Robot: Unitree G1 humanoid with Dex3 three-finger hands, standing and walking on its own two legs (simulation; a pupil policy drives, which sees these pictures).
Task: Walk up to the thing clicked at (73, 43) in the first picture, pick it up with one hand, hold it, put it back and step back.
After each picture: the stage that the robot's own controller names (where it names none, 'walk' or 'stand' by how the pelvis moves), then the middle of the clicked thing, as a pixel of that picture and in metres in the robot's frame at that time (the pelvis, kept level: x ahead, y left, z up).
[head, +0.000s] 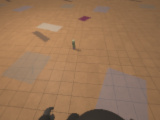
stand; (73, 44) +1.53 +0.41 -0.66
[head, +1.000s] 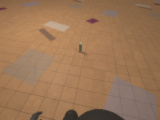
walk; (80, 47) +1.45 +0.19 -0.64
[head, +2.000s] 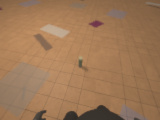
walk; (80, 62) +0.97 +0.14 -0.65
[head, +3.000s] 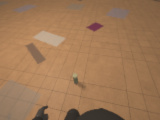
walk; (75, 79) +0.60 +0.21 -0.63
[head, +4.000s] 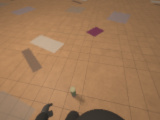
stand; (73, 92) +0.41 +0.21 -0.63
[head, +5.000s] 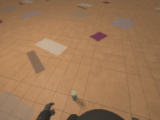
stand; (74, 95) +0.40 +0.20 -0.65
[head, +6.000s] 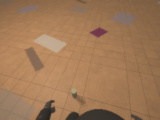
stand; (74, 93) +0.39 +0.19 -0.65
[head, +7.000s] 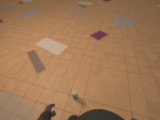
stand; (74, 95) +0.40 +0.20 -0.66
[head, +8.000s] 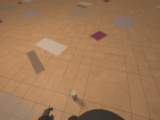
stand; (74, 96) +0.39 +0.20 -0.66
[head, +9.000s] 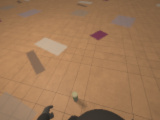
stand; (75, 97) +0.37 +0.19 -0.65
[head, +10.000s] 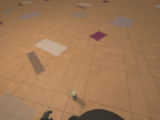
stand; (74, 95) +0.40 +0.21 -0.66
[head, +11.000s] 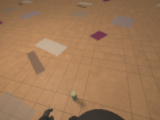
stand; (74, 96) +0.39 +0.21 -0.66
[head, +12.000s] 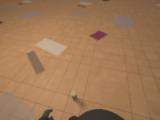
go down; (74, 96) +0.39 +0.21 -0.66
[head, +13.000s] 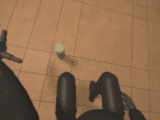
go down; (60, 52) +0.49 +0.21 -0.28
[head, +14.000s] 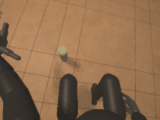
approach; (63, 55) +0.49 +0.19 -0.27
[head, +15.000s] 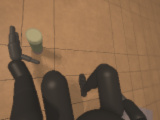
close in; (36, 44) +0.49 +0.25 -0.18
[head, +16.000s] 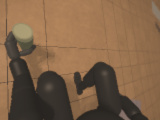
close; (26, 41) +0.49 +0.26 -0.18
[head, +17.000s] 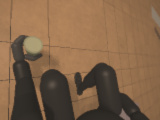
lift; (33, 49) +0.43 +0.25 -0.18
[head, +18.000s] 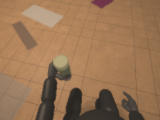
lift; (64, 70) +0.34 +0.18 +0.02
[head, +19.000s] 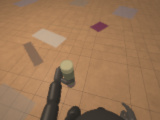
hold; (69, 75) +0.31 +0.16 +0.02
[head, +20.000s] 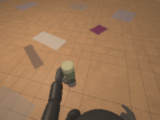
hold; (70, 75) +0.32 +0.16 +0.02
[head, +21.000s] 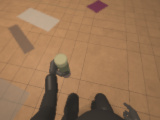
crouch; (64, 68) +0.37 +0.18 -0.03
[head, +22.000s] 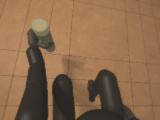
lower; (46, 39) +0.53 +0.22 -0.05
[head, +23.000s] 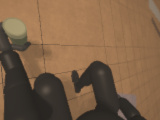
lower; (19, 39) +0.50 +0.26 -0.18
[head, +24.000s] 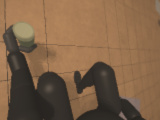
lower; (26, 41) +0.48 +0.25 -0.18
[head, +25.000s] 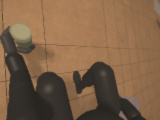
lower; (24, 42) +0.48 +0.25 -0.18
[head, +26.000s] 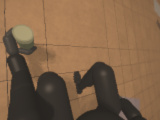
lower; (26, 43) +0.48 +0.25 -0.18
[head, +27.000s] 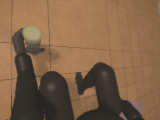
open; (33, 44) +0.48 +0.23 -0.18
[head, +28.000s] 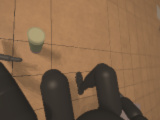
stand; (36, 43) +0.47 +0.24 -0.18
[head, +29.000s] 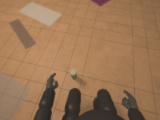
stand; (73, 74) +0.44 +0.17 -0.47
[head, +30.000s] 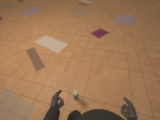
stand; (75, 95) +0.39 +0.16 -0.60
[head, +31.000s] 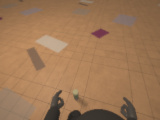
stand; (75, 95) +0.40 +0.16 -0.60
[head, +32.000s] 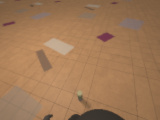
stand; (80, 96) +0.41 +0.15 -0.65
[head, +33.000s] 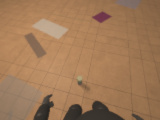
walk; (79, 80) +0.46 +0.10 -0.64
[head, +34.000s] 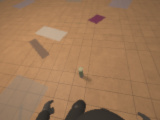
walk; (81, 72) +0.65 +0.18 -0.63
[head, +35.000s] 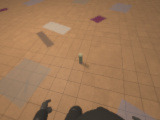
walk; (80, 58) +0.99 +0.19 -0.63
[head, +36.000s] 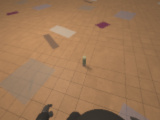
stand; (84, 61) +1.03 +0.14 -0.65
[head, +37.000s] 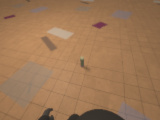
stand; (82, 62) +1.03 +0.17 -0.66
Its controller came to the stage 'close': yes
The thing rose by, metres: 0.68
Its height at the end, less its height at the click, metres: +0.00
